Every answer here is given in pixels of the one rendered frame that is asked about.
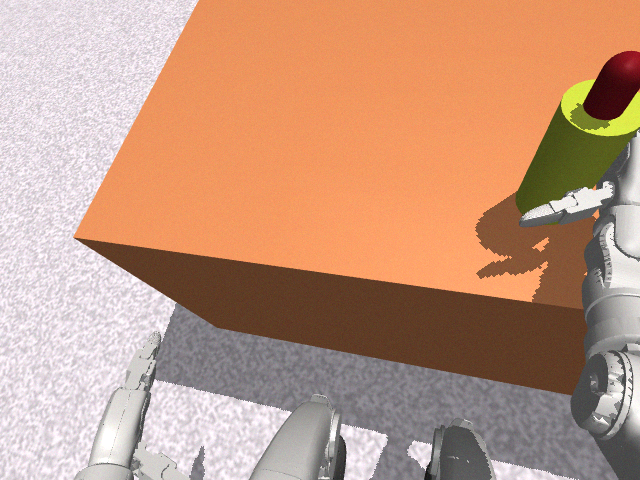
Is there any right robot arm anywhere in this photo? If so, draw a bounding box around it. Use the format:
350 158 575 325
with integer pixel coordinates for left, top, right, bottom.
570 205 640 480

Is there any left robot hand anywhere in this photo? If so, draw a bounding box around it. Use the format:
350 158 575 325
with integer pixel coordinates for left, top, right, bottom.
88 331 191 480

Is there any right robot hand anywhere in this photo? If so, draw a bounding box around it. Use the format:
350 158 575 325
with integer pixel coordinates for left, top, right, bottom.
519 128 640 227

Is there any left robot arm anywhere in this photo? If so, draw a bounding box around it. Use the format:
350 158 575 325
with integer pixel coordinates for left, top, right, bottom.
74 463 134 480

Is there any bottle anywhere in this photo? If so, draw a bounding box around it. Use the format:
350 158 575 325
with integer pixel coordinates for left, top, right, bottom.
515 51 640 225

